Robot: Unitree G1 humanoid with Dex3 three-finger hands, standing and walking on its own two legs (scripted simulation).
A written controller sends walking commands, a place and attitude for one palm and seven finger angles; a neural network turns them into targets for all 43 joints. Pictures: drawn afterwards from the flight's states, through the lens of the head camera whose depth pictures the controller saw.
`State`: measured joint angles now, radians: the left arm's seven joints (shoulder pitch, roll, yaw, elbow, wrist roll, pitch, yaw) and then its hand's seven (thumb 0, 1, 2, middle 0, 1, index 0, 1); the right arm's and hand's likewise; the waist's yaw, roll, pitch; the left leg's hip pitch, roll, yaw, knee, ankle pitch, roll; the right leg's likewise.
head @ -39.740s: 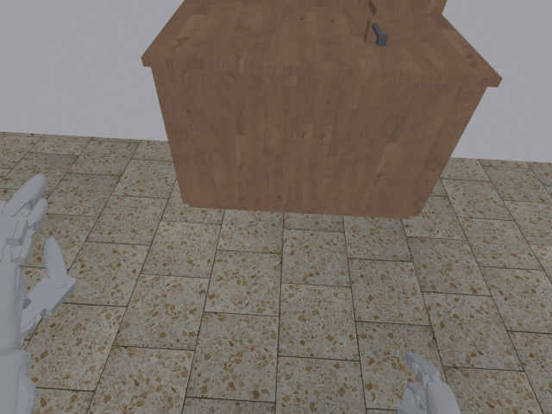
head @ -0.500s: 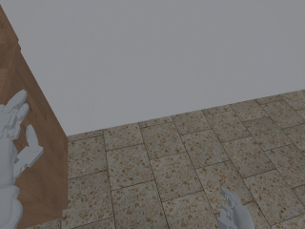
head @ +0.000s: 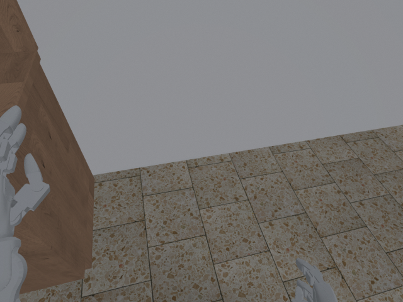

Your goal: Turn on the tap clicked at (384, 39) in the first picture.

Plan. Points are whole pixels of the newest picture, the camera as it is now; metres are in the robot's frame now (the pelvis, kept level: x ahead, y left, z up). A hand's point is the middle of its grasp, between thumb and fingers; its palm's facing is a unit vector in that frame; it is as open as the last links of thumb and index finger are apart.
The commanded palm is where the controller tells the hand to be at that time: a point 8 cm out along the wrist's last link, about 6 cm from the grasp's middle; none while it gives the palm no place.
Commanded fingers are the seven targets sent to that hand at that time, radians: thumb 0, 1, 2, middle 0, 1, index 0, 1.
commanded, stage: come to a stop and stand still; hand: left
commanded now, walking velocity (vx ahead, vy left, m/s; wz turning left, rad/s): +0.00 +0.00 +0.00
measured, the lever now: out of the picture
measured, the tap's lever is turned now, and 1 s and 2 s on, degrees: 68 68 68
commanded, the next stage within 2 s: look again from close up in 0.38 s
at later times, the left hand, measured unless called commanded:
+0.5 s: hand (55, 179) +0.24 +0.26 +0.16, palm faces +0.40 -0.85 -0.34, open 7.4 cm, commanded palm +0.18 +0.29 +0.18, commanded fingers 0.00 0.90 0.90 -0.20 -0.30 -0.20 -0.30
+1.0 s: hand (51, 179) +0.24 +0.27 +0.16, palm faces +0.41 -0.85 -0.33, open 7.4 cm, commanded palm +0.18 +0.30 +0.18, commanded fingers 0.00 0.90 0.90 -0.20 -0.30 -0.20 -0.30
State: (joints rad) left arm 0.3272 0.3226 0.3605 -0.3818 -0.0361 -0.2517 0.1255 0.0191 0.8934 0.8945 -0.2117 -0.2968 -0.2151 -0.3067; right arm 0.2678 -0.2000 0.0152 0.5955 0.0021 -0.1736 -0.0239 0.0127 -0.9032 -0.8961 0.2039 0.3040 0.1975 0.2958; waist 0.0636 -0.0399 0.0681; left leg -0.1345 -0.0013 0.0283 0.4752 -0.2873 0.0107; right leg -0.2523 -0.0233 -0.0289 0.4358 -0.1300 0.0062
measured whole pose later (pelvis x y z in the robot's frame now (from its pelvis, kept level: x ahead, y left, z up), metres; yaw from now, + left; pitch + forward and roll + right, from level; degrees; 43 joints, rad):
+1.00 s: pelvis +0.02 +0.02 +0.00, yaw +0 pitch -1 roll -1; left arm 0.39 0.34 0.34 -0.42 -0.03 -0.21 0.11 0.02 0.90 0.89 -0.21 -0.30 -0.21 -0.31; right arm 0.22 -0.19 0.03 0.56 -0.01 -0.10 -0.03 0.01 -0.90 -0.90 0.21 0.30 0.20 0.30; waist 0.04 -0.03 0.04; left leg -0.13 -0.01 0.03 0.44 -0.29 0.03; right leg -0.23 -0.03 -0.03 0.37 -0.12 0.03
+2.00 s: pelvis -0.02 +0.05 -0.02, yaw +1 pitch -3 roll +0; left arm 0.39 0.35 0.35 -0.45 -0.01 -0.23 0.12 0.02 0.89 0.89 -0.21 -0.30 -0.21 -0.31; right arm 0.22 -0.21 0.02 0.52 0.00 -0.05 -0.03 0.01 -0.90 -0.90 0.21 0.30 0.20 0.30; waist 0.04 -0.03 0.04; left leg -0.25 -0.07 0.05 0.65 -0.35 0.09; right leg -0.36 -0.09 0.01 0.59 -0.18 0.07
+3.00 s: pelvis -0.02 +0.11 -0.01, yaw +1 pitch +0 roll +1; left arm 0.49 0.40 0.37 -0.54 -0.02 -0.22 0.16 0.02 0.89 0.89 -0.22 -0.30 -0.22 -0.31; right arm 0.17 -0.25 -0.03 0.56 0.00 -0.05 -0.06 0.01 -0.91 -0.90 0.20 0.30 0.20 0.30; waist 0.00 -0.03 0.07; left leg -0.31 0.04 0.02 0.58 -0.23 -0.03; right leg -0.29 -0.14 -0.02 0.63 -0.34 0.08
